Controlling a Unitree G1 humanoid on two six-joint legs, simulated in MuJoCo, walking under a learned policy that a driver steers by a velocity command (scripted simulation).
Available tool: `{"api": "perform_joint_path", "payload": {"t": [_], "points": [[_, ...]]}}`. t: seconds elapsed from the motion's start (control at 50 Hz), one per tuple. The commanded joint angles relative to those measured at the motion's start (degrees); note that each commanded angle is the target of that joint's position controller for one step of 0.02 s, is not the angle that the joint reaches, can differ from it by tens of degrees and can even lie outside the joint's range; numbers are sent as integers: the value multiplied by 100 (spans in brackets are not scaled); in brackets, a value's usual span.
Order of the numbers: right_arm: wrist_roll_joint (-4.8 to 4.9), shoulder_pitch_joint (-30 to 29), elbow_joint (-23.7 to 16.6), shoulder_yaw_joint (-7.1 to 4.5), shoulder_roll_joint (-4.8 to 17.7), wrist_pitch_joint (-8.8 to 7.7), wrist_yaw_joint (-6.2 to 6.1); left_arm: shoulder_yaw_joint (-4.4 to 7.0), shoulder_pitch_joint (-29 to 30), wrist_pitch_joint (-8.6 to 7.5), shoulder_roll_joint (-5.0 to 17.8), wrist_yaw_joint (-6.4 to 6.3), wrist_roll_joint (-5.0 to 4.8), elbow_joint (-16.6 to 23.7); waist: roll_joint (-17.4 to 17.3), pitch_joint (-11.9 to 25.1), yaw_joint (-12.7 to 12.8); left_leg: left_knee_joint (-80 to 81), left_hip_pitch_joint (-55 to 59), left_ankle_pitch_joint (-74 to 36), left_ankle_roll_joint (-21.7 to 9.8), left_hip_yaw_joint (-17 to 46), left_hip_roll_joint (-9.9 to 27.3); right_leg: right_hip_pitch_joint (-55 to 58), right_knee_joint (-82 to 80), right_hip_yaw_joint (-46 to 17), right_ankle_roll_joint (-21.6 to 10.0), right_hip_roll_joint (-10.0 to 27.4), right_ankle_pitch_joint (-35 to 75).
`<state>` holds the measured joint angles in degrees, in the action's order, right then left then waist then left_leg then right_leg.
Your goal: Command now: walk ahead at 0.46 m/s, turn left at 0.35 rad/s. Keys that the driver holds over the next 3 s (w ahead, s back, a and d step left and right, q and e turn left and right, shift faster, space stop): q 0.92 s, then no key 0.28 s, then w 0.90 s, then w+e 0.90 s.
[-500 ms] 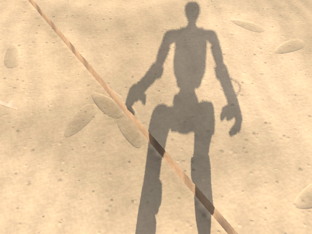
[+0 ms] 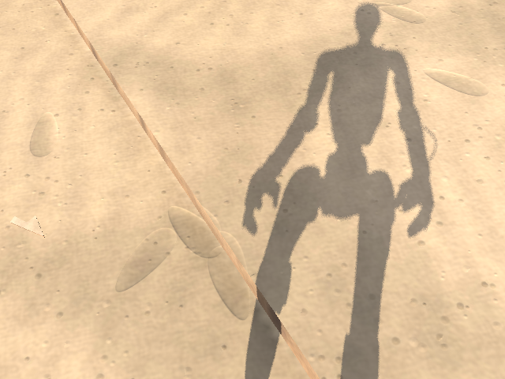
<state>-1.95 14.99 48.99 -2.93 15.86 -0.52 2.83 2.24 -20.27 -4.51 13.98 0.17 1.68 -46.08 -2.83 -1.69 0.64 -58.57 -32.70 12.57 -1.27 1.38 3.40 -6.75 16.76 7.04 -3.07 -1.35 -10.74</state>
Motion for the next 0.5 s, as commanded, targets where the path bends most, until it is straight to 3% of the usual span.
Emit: {"api": "perform_joint_path", "payload": {"t": [0.02, 0.08, 0.16, 0.2, 0.22, 0.24, 0.26, 0.28, 0.3, 0.32, 0.34, 0.36, 0.38, 0.44, 0.5], "points": [[-16, -298, -391, -43, 214, -21, 56, 161, 29, -131, 621, -48, -9, 173, 687, -274, -34, 457, -558, -547, 57, 108, 194, 157, -1002, -644, -697, 1606, 1371], [-16, -638, -554, 51, 13, -65, 104, 176, 60, -115, 680, -80, -49, 60, 749, -248, -33, 1511, 23, -990, 13, -315, 72, 91, -532, 95, -553, 1454, 2984], [-44, -692, -695, 6, 159, -68, 128, 252, -5, -23, 883, -140, -89, -84, 907, -55, -7, 2195, 582, -780, -227, -661, -226, 453, 303, 315, -308, 1523, 3906], [-104, -145, -605, -81, 318, -106, 80, 308, 81, 67, 1024, -189, -112, -95, 802, 264, -217, 2536, 1179, -454, -444, -757, -533, 572, 1456, 372, -214, 1480, 4391], [-170, 486, -419, -152, 432, -176, 13, 309, 144, 113, 1031, -191, -134, -71, 462, 639, -517, 3095, 1926, -1019, -578, -725, -703, 383, 2607, 494, -54, 1248, 3853], [-187, 925, -391, -295, 976, -241, -88, 264, -106, 128, 882, -182, -105, 47, -324, 1122, -643, 3120, 3092, -3192, -843, 391, 242, -649, 4255, 564, 211, 901, 1750], [-32, 753, -542, -453, 1682, -194, -136, 127, -790, 194, 263, -148, -152, 233, -1308, 1824, -90, 2759, 4505, -6510, -1968, 2599, 1898, -2382, 6207, 178, 496, -158, -2895], [291, 944, -616, -506, 1573, -79, -160, 167, -442, 291, 627, -158, -12, 187, -423, 2398, -500, 3165, 4458, -5416, -2190, 2839, 1817, -2586, 6489, -813, 450, 5, -2591], [268, 495, -673, -432, 1288, 4, -211, 167, -33, 318, 625, -151, -59, 252, -157, 1597, -374, 3452, 3740, -4078, -2045, 2370, 1606, -2809, 6394, -910, 425, 237, -2113], [234, 108, -716, -315, 894, 69, -235, 162, 266, 321, 629, -159, -43, 263, 99, 856, -240, 3745, 2964, -3269, -1750, 2011, 1251, -2824, 5904, -899, 410, 417, -1736], [331, -604, -1114, -288, 800, -7, -226, 345, 739, 318, 1046, -290, -267, 412, 65, 749, -225, 4079, 2452, -1916, -1625, 2162, 1013, -2971, 5763, -1145, 498, 387, -1698], [300, -818, -1142, -279, 807, -48, -241, 390, 679, 363, 1092, -359, -270, 441, -57, 676, -3, 4232, 2098, -1264, -1467, 2036, 883, -2737, 5446, -1243, 498, 506, -1426], [245, -832, -1174, -275, 765, -78, -267, 390, 616, 393, 967, -407, -204, 435, -128, 658, 48, 4307, 1869, -1081, -1392, 1968, 764, -2607, 5231, -1245, 522, 453, -1246], [204, -625, -1177, -323, 879, -84, -364, 366, 553, 394, 676, -454, -93, 410, -109, 741, 55, 4210, 1757, -1523, -1335, 1772, 565, -2660, 4743, -1256, 677, 312, -909], [248, -563, -1248, -355, 945, 21, -450, 374, 837, 423, 657, -453, -105, 498, -182, 814, -43, 4134, 1878, -951, -1191, 1864, 415, -2861, 4125, -1331, 835, 265, -627]]}}
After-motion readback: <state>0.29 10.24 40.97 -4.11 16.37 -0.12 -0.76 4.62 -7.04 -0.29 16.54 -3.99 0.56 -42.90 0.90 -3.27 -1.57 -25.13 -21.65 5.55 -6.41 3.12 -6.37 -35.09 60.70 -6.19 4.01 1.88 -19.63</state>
